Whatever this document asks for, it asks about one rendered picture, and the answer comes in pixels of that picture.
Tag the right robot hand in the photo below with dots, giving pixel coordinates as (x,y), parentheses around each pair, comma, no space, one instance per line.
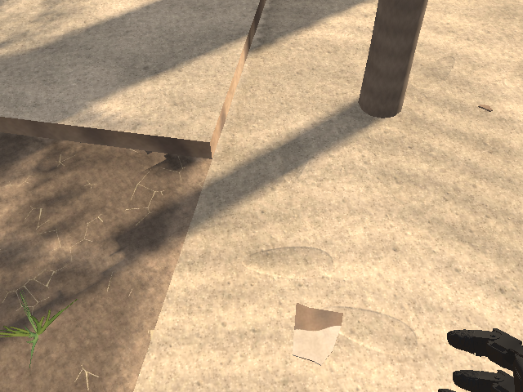
(500,348)

